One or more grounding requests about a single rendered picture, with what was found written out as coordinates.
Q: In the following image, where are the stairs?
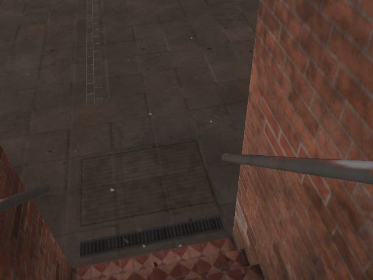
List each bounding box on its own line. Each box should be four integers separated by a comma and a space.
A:
72, 237, 265, 280

